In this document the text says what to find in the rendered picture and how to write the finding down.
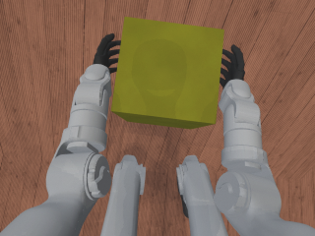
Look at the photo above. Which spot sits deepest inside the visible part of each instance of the robot left upper arm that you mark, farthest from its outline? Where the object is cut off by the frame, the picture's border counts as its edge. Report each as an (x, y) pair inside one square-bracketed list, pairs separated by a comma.
[(75, 181)]

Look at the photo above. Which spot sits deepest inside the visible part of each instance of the robot right upper arm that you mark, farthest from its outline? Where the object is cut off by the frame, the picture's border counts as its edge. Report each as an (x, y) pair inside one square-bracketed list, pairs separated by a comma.
[(252, 205)]

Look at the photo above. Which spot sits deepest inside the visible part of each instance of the right robot hand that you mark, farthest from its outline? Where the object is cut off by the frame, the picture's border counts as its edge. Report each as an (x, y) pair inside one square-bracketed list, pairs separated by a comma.
[(235, 68)]

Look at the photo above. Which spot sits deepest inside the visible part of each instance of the left robot hand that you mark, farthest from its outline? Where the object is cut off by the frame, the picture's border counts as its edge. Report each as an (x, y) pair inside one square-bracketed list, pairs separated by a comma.
[(103, 53)]

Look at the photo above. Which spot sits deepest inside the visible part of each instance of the carton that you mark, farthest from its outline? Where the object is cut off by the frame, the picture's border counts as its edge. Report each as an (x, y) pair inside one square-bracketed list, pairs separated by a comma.
[(168, 74)]

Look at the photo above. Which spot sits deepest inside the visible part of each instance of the left robot thigh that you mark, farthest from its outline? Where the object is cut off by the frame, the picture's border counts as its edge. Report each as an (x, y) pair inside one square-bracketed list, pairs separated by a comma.
[(121, 218)]

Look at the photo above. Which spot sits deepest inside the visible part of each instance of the robot left forearm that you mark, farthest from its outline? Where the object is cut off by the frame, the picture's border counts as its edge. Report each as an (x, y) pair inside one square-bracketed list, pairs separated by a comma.
[(88, 115)]

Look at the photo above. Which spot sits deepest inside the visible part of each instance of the robot right forearm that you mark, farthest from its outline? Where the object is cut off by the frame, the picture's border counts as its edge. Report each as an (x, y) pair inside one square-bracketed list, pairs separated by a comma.
[(242, 132)]

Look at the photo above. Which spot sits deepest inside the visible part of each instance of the right robot foot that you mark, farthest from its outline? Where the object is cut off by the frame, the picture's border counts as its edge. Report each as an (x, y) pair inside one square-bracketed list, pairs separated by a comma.
[(185, 209)]

